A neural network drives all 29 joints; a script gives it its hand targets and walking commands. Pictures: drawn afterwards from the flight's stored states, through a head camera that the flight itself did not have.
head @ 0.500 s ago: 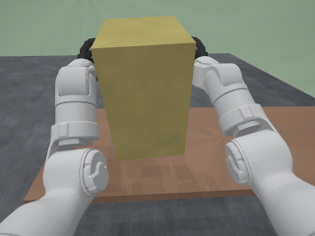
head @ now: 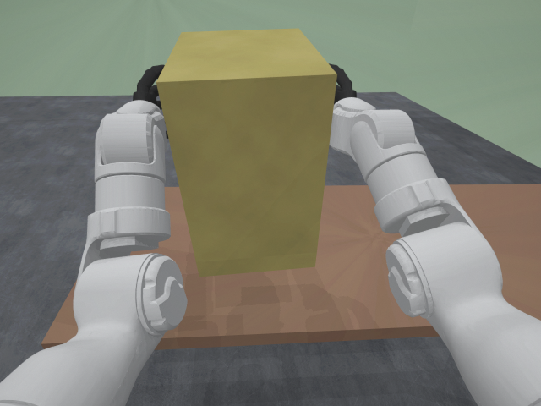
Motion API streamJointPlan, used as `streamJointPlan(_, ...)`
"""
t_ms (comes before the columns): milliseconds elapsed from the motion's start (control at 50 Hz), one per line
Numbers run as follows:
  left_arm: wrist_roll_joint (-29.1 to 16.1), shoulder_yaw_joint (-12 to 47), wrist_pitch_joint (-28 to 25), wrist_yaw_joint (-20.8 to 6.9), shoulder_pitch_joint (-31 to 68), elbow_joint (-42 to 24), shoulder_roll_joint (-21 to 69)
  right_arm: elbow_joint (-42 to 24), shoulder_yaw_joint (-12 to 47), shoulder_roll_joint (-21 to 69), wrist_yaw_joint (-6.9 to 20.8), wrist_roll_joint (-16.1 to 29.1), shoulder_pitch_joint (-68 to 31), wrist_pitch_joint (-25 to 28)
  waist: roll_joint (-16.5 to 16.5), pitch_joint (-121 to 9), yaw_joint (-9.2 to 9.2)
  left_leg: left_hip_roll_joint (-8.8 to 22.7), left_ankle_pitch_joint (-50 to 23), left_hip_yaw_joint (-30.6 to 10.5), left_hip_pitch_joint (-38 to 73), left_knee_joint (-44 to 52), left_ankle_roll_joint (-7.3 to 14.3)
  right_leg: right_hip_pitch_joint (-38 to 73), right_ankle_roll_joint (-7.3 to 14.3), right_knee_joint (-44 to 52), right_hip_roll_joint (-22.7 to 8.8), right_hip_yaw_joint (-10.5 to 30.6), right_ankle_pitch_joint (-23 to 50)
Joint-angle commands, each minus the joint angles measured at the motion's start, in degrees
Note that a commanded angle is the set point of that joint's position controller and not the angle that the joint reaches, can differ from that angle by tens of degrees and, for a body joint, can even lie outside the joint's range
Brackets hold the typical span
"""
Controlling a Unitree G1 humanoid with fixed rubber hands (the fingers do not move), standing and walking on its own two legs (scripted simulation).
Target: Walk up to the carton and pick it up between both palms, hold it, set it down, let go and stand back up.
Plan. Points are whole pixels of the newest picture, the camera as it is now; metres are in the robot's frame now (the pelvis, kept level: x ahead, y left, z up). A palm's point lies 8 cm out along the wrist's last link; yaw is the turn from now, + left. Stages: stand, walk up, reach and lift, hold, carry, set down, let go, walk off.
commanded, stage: hold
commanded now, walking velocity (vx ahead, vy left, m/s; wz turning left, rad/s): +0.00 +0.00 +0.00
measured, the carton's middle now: (249, 151) +0.36 +0.00 +0.28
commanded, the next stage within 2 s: none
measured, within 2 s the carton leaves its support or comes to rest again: neither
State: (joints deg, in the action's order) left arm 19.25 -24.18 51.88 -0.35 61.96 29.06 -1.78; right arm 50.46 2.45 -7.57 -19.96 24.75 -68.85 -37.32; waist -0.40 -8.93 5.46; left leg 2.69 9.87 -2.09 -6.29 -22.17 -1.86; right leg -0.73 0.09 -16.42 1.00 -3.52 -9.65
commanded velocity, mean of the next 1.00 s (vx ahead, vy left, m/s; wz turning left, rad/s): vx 0.00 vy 0.00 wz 0.00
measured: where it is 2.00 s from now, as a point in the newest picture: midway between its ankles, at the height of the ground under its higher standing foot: outside the picture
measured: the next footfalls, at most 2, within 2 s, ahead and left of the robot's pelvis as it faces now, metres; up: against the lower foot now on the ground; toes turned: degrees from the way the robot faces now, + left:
none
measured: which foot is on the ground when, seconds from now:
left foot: down 0.00-1.00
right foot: down 0.00-1.00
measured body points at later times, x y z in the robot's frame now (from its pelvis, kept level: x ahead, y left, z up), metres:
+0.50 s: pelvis +0.00 +0.00 +0.00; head -0.11 +0.02 +0.44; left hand +0.38 +0.14 +0.32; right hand +0.37 -0.12 +0.33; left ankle +0.03 +0.14 -0.75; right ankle +0.00 -0.11 -0.75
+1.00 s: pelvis +0.00 +0.00 +0.00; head -0.10 +0.02 +0.44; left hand +0.38 +0.13 +0.33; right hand +0.37 -0.12 +0.33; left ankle +0.03 +0.14 -0.75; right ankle +0.00 -0.11 -0.75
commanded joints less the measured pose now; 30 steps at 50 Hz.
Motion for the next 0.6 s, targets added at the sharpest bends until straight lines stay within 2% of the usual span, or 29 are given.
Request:
streamJointPlan(0,-10.0,17.6,-4.0,-8.8,38.9,-4.5,31.2,-18.0,5.4,35.1,7.6,8.6,-44.1,1.9,2.8,-15.0,0.53,-5.4,-9.0,1.0,2.2,2.7,-1.2,4.0,-3.7,1.1,4.8,2.7,7.5)
streamJointPlan(40,-10.5,17.6,-4.1,-8.6,39.3,-4.3,31.4,-18.9,6.0,35.6,7.6,8.8,-45.3,2.0,2.3,-14.7,0.03,-5.5,-9.0,1.1,2.3,2.5,-1.0,3.4,-3.8,1.3,4.8,2.7,7.5)
streamJointPlan(180,-10.6,18.0,-4.1,-8.1,38.6,-5.2,31.5,-19.7,6.8,35.9,7.5,9.3,-44.4,1.9,2.3,-16.4,0.24,-5.4,-11.0,0.8,3.5,2.0,-1.1,4.1,-3.8,0.9,5.1,2.6,9.7)
streamJointPlan(280,-10.4,17.9,-3.9,-8.4,38.5,-4.3,31.3,-18.3,5.7,34.6,7.6,8.8,-43.6,1.7,3.1,-15.4,0.58,-5.3,-9.1,1.0,2.9,2.6,-1.4,4.0,-3.6,1.1,4.9,2.7,7.9)
streamJointPlan(320,-10.4,18.5,-3.8,-8.4,38.3,-5.0,31.8,-18.9,5.8,34.5,7.5,8.9,-43.5,1.8,3.6,-15.9,1.01,-5.2,-10.5,0.8,3.4,2.2,-1.7,4.4,-3.6,1.0,5.0,2.6,9.1)
streamJointPlan(500,-10.3,18.2,-3.8,-8.2,39.0,-5.4,31.8,-18.6,5.9,35.1,7.9,9.2,-44.2,1.8,3.2,-14.8,0.19,-5.2,-9.9,0.9,2.5,2.5,-1.5,4.0,-3.5,0.9,5.1,2.7,8.0)
streamJointPlan(540,-10.8,18.6,-3.9,-8.2,39.2,-4.9,32.0,-18.9,5.6,35.0,7.9,8.8,-44.8,1.9,3.2,-15.1,0.74,-5.2,-8.9,0.8,2.3,2.7,-1.5,3.6,-3.5,1.1,5.1,2.6,7.1)
streamJointPlan(580,-11.0,18.9,-4.1,-8.1,39.7,-5.4,32.3,-19.0,5.8,35.5,7.8,8.8,-44.7,2.0,2.9,-15.9,0.47,-5.2,-8.8,0.8,2.3,2.6,-1.4,4.0,-3.5,1.0,5.1,2.6,7.2)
